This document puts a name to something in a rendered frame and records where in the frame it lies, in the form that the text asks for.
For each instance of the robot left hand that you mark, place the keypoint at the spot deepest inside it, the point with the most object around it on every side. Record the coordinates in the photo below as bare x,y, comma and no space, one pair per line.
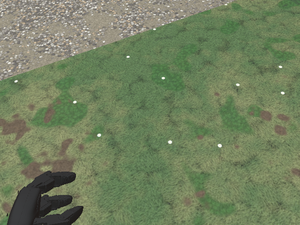
30,208

